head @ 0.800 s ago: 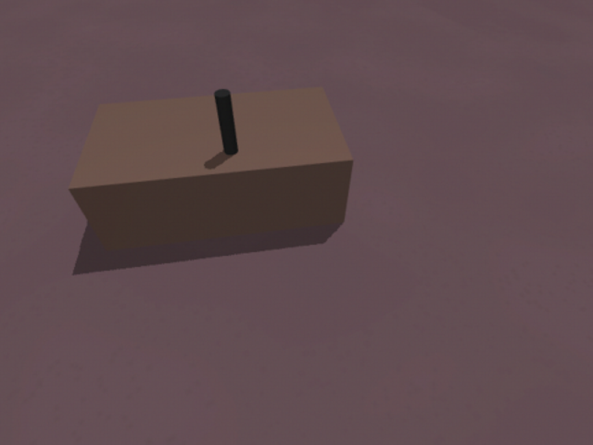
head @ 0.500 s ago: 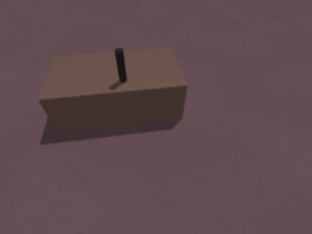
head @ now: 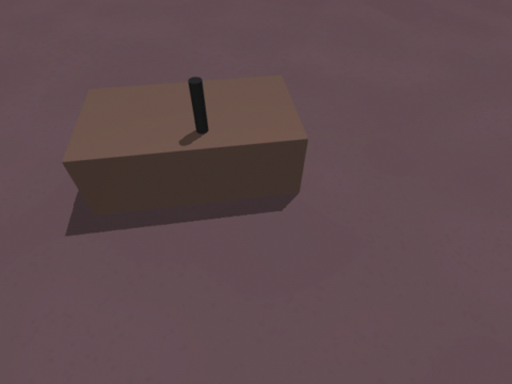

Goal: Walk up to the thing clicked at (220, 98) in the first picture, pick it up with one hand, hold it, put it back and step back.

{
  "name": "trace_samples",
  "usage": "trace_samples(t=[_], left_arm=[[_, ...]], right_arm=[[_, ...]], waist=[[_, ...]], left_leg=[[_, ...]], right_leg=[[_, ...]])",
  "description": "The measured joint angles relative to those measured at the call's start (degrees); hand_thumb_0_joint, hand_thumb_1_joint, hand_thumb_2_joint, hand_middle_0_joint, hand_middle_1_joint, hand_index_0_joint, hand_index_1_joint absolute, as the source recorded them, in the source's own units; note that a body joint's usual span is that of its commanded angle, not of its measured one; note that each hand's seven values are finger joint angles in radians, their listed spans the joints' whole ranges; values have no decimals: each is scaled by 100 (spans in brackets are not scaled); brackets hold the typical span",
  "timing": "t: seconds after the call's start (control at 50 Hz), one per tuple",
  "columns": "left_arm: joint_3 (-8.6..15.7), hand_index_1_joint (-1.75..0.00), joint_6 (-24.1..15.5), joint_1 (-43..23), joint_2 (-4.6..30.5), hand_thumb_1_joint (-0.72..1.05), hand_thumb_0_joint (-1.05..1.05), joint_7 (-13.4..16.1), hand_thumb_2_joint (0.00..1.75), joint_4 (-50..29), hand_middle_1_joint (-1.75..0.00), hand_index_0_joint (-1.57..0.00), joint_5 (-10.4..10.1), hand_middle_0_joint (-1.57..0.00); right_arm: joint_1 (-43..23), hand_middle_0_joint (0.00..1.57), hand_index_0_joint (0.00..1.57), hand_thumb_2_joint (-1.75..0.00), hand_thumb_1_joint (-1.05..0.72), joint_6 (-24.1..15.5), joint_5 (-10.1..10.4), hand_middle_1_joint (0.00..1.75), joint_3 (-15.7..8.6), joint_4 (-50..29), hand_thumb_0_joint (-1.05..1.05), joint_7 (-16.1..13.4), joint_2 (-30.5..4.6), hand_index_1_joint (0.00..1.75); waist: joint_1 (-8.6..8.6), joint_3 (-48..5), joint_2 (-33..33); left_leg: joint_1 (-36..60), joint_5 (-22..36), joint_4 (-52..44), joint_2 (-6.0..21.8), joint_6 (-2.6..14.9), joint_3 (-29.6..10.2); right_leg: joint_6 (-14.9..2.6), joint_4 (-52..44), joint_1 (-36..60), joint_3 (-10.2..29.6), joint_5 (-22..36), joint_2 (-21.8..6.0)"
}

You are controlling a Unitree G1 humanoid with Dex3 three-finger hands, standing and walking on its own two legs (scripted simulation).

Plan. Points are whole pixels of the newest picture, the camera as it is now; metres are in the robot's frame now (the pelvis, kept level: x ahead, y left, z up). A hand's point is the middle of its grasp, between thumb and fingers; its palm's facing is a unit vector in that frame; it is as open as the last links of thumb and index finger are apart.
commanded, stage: stand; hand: left
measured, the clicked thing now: (199, 107) +1.22 +0.28 -0.30
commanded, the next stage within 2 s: walk up in 0.32 s
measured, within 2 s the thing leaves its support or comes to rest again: neither
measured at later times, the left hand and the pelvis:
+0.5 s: hand out of the picture +0.09 +0.26 -0.16, palm faces +0.00 -0.93 -0.36, open 7.4 cm; pelvis +0.02 -0.02 -0.01, yaw +1 degrees
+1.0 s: hand (129, 374) +0.19 +0.25 -0.19, palm faces +0.12 -0.94 -0.33, open 7.4 cm; pelvis +0.22 -0.01 -0.04, yaw +7 degrees
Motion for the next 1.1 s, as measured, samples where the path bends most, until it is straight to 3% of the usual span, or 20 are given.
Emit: trace_samples(t=[0.32, 0.42, 0.46, 0.52, 0.56, 0.62, 0.66, 0.72, 0.86, 0.9, 0.94, 0.96, 1.02, 1.06, 1.1], left_arm=[[-10, -29, -12, -11, 15, 91, 0, 14, 90, -21, -30, -20, -5, -20], [291, -30, -55, 199, 154, 90, 0, -240, 90, -326, -30, -20, 148, -21], [394, -30, -67, 264, 261, 90, 0, -283, 90, -440, -30, -20, 159, -21], [506, -29, -86, 368, 420, 91, 0, -316, 90, -507, -30, -20, 160, -20], [552, -29, -167, 477, 402, 91, 0, -320, 90, -542, -30, -20, 174, -20], [567, -29, -347, 730, 361, 91, 0, -271, 90, -681, -30, -20, 226, -20], [544, -29, -371, 915, 321, 91, 0, -233, 90, -747, -30, -20, 180, -20], [483, -29, -380, 1125, 244, 91, 0, -173, 90, -807, -30, -20, 101, -20], [401, -30, -280, 1257, 259, 90, 0, -179, 90, -1029, -30, -20, 86, -21], [390, -30, -269, 1315, 313, 90, 0, -168, 90, -1093, -30, -20, 61, -21], [388, -30, -214, 1307, 377, 90, 1, -136, 90, -1096, -30, -20, 26, -21], [384, -30, -170, 1262, 336, 90, 1, -114, 90, -1090, -30, -20, -3, -21], [257, -29, -96, 1167, 163, 91, 1, -107, 90, -1151, -30, -20, -47, -20], [201, -29, -119, 1140, 171, 91, 1, -155, 90, -1223, -30, -20, -60, -20], [217, -29, -156, 1104, 219, 91, 1, -215, 90, -1341, -30, -20, -67, -21]], right_arm=[[-32, 20, 21, -90, -91, 3, -2, 30, 0, -27, 0, 3, -4, 30], [400, 20, 21, -90, -91, -76, -113, 30, -261, -318, 0, 219, -42, 30], [519, 20, 21, -90, -91, -106, -148, 30, -352, -421, 0, 249, -85, 30], [649, 20, 21, -90, -91, -110, -170, 30, -457, -557, 0, 270, -122, 30], [782, 20, 21, -90, -90, -35, -156, 30, -504, -615, 0, 284, -234, 30], [875, 20, 21, -90, -91, 100, -130, 30, -507, -581, 0, 201, -292, 30], [862, 20, 21, -90, -91, 56, -105, 30, -466, -623, 1, 204, -326, 29], [723, 20, 21, -90, -91, -19, -82, 30, -444, -808, 1, 261, -413, 29], [317, 20, 20, -90, -91, 22, -51, 30, -433, -1228, 0, 432, -331, 29], [259, 20, 20, -90, -91, 1, -66, 30, -425, -1303, 0, 452, -239, 29], [191, 20, 21, -90, -91, -80, -125, 30, -452, -1396, 0, 425, -98, 29], [168, 20, 21, -90, -91, -129, -176, 30, -467, -1490, 0, 408, -68, 29], [207, 20, 21, -90, -91, -238, -67, 30, -473, -1709, 0, 324, -65, 30], [319, 20, 21, -90, -91, -249, 22, 30, -409, -1735, 0, 256, -29, 30], [485, 20, 21, -90, -91, -287, 67, 30, -352, -1734, 0, 223, -27, 30]], waist=[[2, -18, 12], [32, -222, -65], [60, -184, -81], [41, -80, -162], [11, -103, 31], [142, -175, 144], [219, -136, 146], [237, 50, 220], [289, 420, 267], [367, 398, 147], [357, 430, -163], [341, 467, -248], [155, 467, -85], [91, 382, -116], [52, 305, -175]], left_leg=[[23, -29, -7, 4, -6, -10], [-281, -831, 618, -60, 206, -120], [-303, -521, 672, -34, 199, -124], [-224, -685, 790, -27, 67, -106], [-288, -1034, 1143, 117, 122, -245], [-955, -1504, 2848, -54, 151, -481], [-1398, -1319, 3554, -110, 139, -358], [-1957, -873, 3744, -42, 127, -289], [-2267, 127, 1881, 252, 111, 103], [-2049, 315, 1508, 216, 206, 268], [-1908, 426, 1578, -4, 285, 417], [-1896, 227, 1759, -77, 307, 482], [-1676, -165, 1921, -17, 381, 391], [-1294, -160, 1582, -9, 334, 408], [-935, -129, 1226, -21, 285, 415]], right_leg=[[-4, -10, 27, -10, -31, 4], [-280, 1050, -409, -91, -1496, -19], [-331, 1398, -598, -110, -1498, -1], [-339, 1498, -686, -97, -1286, -45], [-252, 1195, -459, -262, -770, 87], [-282, 919, -157, -389, -887, 180], [-306, 530, 182, -406, -833, 157], [-278, 68, 663, -471, -773, 158], [-237, -15, 1353, -764, -1303, 301], [-196, 251, 1433, -774, -1652, 259], [-209, 1091, 1278, -781, -2100, -33], [-265, 1922, 971, -681, -2072, -168], [-394, 4331, -218, -34, -1950, 141], [-434, 4910, -897, 208, -1582, 106], [-413, 4797, -1434, 327, -1250, -71]])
